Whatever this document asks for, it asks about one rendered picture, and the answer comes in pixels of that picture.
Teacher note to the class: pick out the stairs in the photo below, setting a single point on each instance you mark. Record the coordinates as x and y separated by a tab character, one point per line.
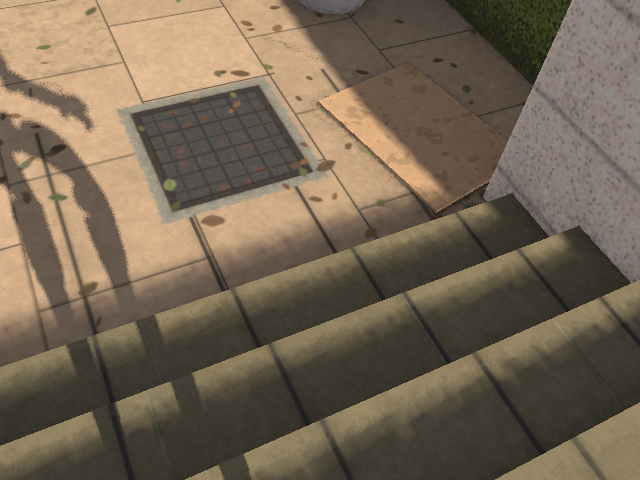
457	349

